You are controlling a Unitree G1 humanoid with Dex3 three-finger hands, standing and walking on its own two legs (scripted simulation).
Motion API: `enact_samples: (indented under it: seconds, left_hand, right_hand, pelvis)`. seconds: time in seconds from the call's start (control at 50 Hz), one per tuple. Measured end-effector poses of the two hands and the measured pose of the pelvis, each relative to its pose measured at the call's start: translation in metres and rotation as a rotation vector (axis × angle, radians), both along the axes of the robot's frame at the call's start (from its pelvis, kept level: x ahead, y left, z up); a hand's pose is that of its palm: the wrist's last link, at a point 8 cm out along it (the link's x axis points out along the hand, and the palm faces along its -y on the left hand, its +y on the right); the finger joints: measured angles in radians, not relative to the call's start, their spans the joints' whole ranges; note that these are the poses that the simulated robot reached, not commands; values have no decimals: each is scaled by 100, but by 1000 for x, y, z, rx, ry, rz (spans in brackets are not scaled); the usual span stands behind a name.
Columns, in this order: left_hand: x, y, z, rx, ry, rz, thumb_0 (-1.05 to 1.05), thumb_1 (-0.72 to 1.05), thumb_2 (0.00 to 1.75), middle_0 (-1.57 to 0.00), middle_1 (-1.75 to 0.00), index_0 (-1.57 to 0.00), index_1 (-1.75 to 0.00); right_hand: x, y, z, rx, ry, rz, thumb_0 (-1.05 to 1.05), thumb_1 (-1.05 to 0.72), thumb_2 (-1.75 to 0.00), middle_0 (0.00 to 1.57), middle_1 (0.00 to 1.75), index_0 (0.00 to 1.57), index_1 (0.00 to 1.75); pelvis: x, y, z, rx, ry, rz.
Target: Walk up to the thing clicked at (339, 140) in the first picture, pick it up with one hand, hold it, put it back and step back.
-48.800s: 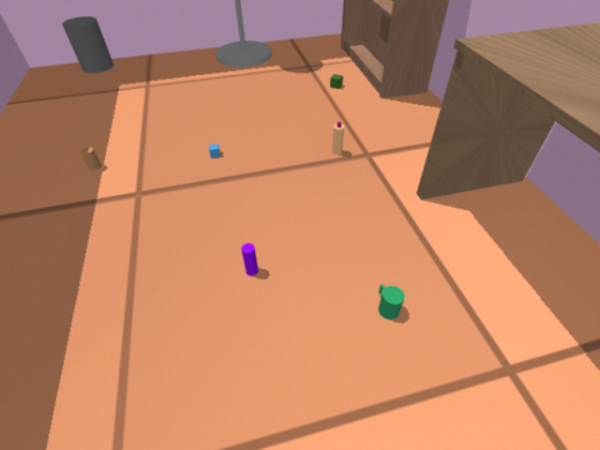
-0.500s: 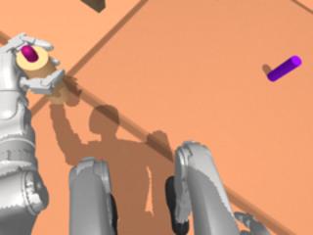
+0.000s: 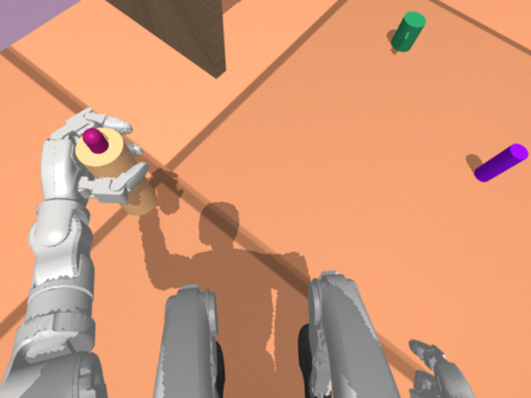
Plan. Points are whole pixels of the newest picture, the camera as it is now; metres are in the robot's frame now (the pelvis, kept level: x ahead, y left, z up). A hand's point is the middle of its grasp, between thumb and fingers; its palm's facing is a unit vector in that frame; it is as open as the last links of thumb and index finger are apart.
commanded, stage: lift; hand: left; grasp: from the side
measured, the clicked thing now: (119, 172) +0.46 +0.21 -0.02
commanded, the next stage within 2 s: hold in 1.38 s
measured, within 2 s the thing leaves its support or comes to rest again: neither
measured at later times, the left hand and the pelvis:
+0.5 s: hand (38, 108) +0.42 +0.20 +0.18, palm faces +0.05 -1.00 -0.03, open 8.0 cm; pelvis +0.03 +0.01 +0.15, yaw +1 degrees
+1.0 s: hand out of the picture +0.41 +0.19 +0.26, palm faces +0.06 -1.00 -0.01, open 8.0 cm; pelvis +0.06 +0.01 +0.22, yaw +1 degrees
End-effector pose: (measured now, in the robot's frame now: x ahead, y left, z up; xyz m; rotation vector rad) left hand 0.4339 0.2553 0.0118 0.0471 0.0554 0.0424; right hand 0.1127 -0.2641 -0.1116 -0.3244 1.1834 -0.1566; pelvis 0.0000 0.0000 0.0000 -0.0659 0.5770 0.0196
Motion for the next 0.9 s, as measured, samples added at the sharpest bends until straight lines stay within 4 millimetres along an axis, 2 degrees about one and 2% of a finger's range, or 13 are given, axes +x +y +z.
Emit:
enact_samples:
  seconds: [0.18, 0.3, 0.38, 0.58, 0.9]
  left_hand:
    - [-23, -2, 70, -3, -4, 25, 4, -12, 103, -84, -99, -86, -101]
    - [-33, -4, 119, -1, -6, 24, 4, -12, 103, -84, -99, -86, -101]
    - [-37, -3, 145, -17, -1, 31, 4, -12, 104, -84, -99, -86, -101]
    - [-44, -5, 189, -28, 2, 14, 4, -12, 104, -84, -99, -86, -101]
    - [-47, -9, 239, -26, -6, 14, 4, -12, 104, -84, -99, -86, -101]
  right_hand:
    - [32, 9, 59, 18, -98, -9, 0, -92, -90, 20, 30, 21, 30]
    - [46, 15, 104, 26, -142, -11, 0, -92, -90, 20, 30, 21, 30]
    - [52, 18, 132, 27, -168, -8, 0, -91, -90, 20, 30, 21, 30]
    - [56, 22, 181, 26, -192, 3, 0, -91, -90, 20, 30, 21, 30]
    - [59, 35, 221, 56, -191, 7, 0, -92, -90, 20, 30, 21, 30]
  pelvis:
    - [11, 0, 58, 4, -57, 5]
    - [21, 2, 99, 3, -112, 10]
    - [27, 4, 123, 4, -149, 13]
    - [38, 8, 167, 10, -230, 15]
    - [53, 11, 211, 23, -322, 13]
